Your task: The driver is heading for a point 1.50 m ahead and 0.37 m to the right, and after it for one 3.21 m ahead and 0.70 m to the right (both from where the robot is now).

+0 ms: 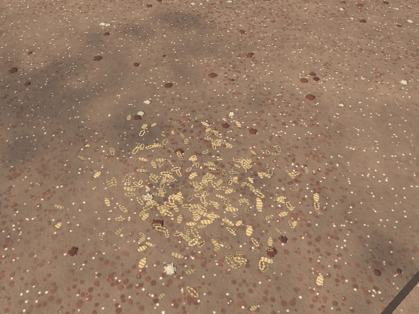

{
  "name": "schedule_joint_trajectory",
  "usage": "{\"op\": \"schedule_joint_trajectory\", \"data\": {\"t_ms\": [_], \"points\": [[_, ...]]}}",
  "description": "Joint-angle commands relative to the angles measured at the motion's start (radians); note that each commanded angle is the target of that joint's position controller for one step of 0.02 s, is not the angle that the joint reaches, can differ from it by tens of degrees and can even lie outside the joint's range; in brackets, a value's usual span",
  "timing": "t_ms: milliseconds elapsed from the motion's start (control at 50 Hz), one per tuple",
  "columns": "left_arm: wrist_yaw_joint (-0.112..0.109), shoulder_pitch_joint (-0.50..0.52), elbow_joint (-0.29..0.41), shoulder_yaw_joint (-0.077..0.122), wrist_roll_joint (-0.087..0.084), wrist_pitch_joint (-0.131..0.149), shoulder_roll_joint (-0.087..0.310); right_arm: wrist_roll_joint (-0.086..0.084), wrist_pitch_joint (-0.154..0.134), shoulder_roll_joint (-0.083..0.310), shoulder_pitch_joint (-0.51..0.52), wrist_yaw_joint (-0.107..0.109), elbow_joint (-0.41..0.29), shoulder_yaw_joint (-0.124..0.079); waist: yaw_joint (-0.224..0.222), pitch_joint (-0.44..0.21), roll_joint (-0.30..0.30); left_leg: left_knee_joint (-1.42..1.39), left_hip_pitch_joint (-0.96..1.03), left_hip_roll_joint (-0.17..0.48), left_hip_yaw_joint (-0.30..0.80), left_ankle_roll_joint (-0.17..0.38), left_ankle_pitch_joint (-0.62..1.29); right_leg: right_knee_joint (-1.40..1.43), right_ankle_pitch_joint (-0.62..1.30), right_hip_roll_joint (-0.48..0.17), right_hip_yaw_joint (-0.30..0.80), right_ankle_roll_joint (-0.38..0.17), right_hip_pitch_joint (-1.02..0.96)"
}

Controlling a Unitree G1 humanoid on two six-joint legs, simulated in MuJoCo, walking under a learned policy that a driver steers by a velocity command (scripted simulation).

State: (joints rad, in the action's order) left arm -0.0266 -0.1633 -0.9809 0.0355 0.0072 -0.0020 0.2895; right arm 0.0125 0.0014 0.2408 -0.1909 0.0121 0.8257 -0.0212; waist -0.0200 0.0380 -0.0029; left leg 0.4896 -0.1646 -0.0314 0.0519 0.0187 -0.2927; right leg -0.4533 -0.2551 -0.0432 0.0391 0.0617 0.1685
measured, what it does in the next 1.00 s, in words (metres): walks ahead: left foot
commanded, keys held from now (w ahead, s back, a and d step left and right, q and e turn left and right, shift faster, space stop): no key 0.28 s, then w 0.72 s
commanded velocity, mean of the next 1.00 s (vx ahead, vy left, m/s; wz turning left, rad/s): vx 0.25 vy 0.00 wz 0.01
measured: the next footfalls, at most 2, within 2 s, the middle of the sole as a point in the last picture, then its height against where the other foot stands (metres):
left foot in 0.98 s outside the picture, level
right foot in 1.50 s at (266, 255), level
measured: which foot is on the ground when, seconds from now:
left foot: down 0.00-0.50, up 0.52-0.96, down 0.98-1.00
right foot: down 0.00-1.00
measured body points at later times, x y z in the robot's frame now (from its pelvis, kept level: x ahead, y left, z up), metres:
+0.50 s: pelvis +0.03 -0.03 -0.01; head +0.03 -0.04 +0.44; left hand +0.08 +0.25 -0.14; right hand +0.06 -0.30 -0.15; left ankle -0.02 +0.11 -0.74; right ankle +0.01 -0.13 -0.74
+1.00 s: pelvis +0.26 -0.01 -0.02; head +0.30 -0.01 +0.42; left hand +0.15 +0.25 -0.16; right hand +0.51 -0.24 -0.10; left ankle +0.39 +0.08 -0.74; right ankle +0.02 -0.13 -0.72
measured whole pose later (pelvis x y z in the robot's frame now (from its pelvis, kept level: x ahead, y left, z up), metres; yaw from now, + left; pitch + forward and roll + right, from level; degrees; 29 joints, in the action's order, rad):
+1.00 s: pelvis +0.26 -0.01 -0.02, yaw -1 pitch +1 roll +1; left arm -0.02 -0.49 -1.08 0.03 0.00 0.05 0.25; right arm -0.02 -0.10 0.24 0.07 -0.04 0.78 -0.03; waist -0.07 0.05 0.00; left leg 0.55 -0.50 -0.02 -0.06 0.09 -0.08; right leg -0.50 -0.48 -0.03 0.00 -0.01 -0.11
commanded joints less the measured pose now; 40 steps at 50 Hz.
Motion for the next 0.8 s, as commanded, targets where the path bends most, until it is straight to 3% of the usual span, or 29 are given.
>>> {"op": "schedule_joint_trajectory", "data": {"t_ms": [20, 280, 320, 360, 400, 420, 460, 480, 500, 520, 540, 560, 580, 620, 660, 720, 800], "points": [[-0.007, 0.005, 0.015, 0.02, -0.002, 0.009, 0.109, -0.002, -0.013, 0.137, 0.003, 0.004, -0.031, -0.032, 0.005, -0.029, 0.025, -0.109, -0.021, 0.084, 0.085, 0.027, 0.228, 0.038, 0.159, -0.006, 0.0, -0.009, -0.014], [-0.018, -0.025, -0.061, 0.015, -0.005, 0.004, 0.103, -0.007, -0.011, 0.13, -0.026, 0.009, 0.064, -0.022, 0.005, -0.022, 0.015, -0.103, -0.024, 0.055, 0.044, 0.015, 0.227, 0.04, 0.165, 0.0, -0.007, -0.016, -0.011], [-0.019, -0.042, -0.075, 0.011, -0.011, 0.001, 0.085, -0.013, -0.005, 0.143, -0.046, 0.015, 0.083, -0.027, 0.011, -0.027, 0.042, -0.131, -0.029, 0.045, 0.052, 0.035, -0.077, -0.007, -0.049, 0.045, -0.058, -0.025, 0.016], [-0.017, -0.008, -0.053, 0.008, -0.016, 0.01, 0.07, -0.022, -0.003, 0.188, -0.073, 0.018, 0.088, -0.041, 0.036, 0.045, 0.119, -0.22, -0.072, 0.123, 0.182, 0.1, -0.45, -0.131, -0.222, 0.079, -0.099, -0.042, 0.147], [-0.004, 0.028, -0.021, 0.002, -0.025, 0.04, 0.051, -0.029, -0.019, 0.226, -0.117, 0.017, 0.099, -0.055, 0.053, 0.108, 0.205, -0.325, -0.105, 0.27, 0.398, 0.189, -0.571, -0.278, -0.205, 0.048, -0.069, -0.072, 0.236], [0.006, 0.019, -0.018, 0.004, -0.031, 0.056, 0.052, -0.03, -0.029, 0.22, -0.105, 0.018, 0.096, -0.055, 0.04, 0.128, 0.206, -0.335, -0.11, 0.302, 0.435, 0.209, -0.533, -0.31, -0.211, 0.021, -0.044, -0.094, 0.26], [0.025, -0.037, -0.033, 0.004, -0.04, 0.083, 0.046, -0.04, -0.04, 0.197, -0.04, 0.015, 0.073, -0.052, -0.009, 0.122, 0.177, -0.295, -0.118, 0.287, 0.368, 0.185, -0.416, -0.189, -0.221, 0.002, -0.043, -0.138, 0.193], [0.03, -0.124, -0.072, 0.008, -0.04, 0.091, 0.044, -0.049, -0.038, 0.19, 0.022, 0.013, 0.053, -0.049, -0.06, 0.101, 0.147, -0.248, -0.198, 0.229, 0.274, 0.146, -0.342, -0.039, -0.113, 0.021, -0.071, -0.15, 0.019], [0.032, -0.21, -0.117, 0.019, -0.029, 0.092, 0.059, -0.042, -0.039, 0.162, 0.052, 0.011, 0.036, -0.042, -0.088, 0.074, 0.086, -0.132, -0.271, 0.152, 0.175, 0.106, -0.228, 0.02, -0.023, 0.036, -0.048, -0.138, -0.131], [0.029, -0.324, -0.143, 0.034, -0.019, 0.092, 0.116, -0.027, -0.047, 0.091, 0.061, 0.005, 0.021, -0.021, -0.113, 0.008, -0.111, 0.178, -0.369, 0.045, 0.017, 0.04, -0.141, 0.139, -0.118, -0.129, 0.2, -0.169, -0.265], [0.045, -0.405, -0.148, 0.056, -0.013, 0.1, 0.239, -0.035, -0.063, 0.084, 0.074, 0.013, -0.03, -0.023, -0.119, -0.008, -0.327, 0.417, -0.549, -0.048, -0.038, 0.006, -0.277, 0.295, -0.271, -0.325, 0.622, -0.305, -0.328], [0.048, -0.33, -0.129, 0.036, -0.003, 0.113, 0.18, -0.059, -0.076, 0.133, 0.053, 0.012, -0.016, -0.035, -0.075, 0.047, -0.2, 0.585, -0.615, 0.013, 0.048, 0.017, -0.286, 0.312, -0.347, -0.364, 0.676, -0.343, -0.275], [0.046, -0.261, -0.099, 0.022, -0.012, 0.122, 0.119, -0.068, -0.087, 0.14, 0.029, 0.003, -0.002, -0.037, -0.045, 0.103, -0.134, 0.636, -0.664, 0.059, 0.067, 0.035, -0.175, 0.306, -0.327, -0.323, 0.565, -0.313, -0.257], [0.05, -0.213, -0.072, 0.012, -0.019, 0.123, 0.093, -0.048, -0.101, 0.146, 0.035, -0.006, 0.015, -0.046, -0.027, 0.103, -0.095, 0.601, -0.681, 0.116, 0.026, 0.043, -0.008, 0.311, -0.127, -0.247, 0.374, -0.245, -0.271], [0.045, -0.255, -0.076, -0.004, -0.01, 0.111, 0.046, -0.033, -0.103, 0.131, 0.067, -0.021, 0.009, -0.05, -0.036, 0.064, -0.107, 0.536, -0.624, 0.134, -0.016, 0.026, 0.086, 0.309, 0.139, -0.184, 0.223, -0.216, -0.271], [0.025, -0.297, -0.076, -0.003, -0.004, 0.094, 0.071, -0.032, -0.094, 0.074, 0.145, -0.032, -0.024, -0.035, -0.049, 0.056, -0.085, 0.408, -0.605, 0.124, -0.066, -0.016, 0.162, 0.316, 0.35, -0.158, 0.12, -0.23, -0.248], [0.009, -0.325, -0.066, 0.002, -0.006, 0.087, 0.104, -0.039, -0.095, 0.049, 0.296, -0.041, -0.082, -0.016, -0.078, 0.099, -0.09, 0.149, -0.474, 0.079, -0.114, -0.028, 0.302, 0.37, 0.324, -0.139, 0.052, -0.229, -0.14]]}}
Keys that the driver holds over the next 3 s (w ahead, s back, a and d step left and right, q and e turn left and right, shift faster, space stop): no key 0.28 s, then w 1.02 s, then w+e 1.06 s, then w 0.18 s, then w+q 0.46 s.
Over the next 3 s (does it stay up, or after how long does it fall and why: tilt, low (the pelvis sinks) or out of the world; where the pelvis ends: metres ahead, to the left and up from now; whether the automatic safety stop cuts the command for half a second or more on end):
stays up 1.29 -0.37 -0.01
